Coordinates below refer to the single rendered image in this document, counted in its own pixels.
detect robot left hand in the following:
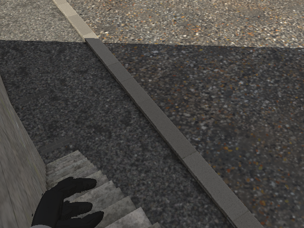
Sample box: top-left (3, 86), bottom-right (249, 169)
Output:
top-left (31, 177), bottom-right (105, 228)

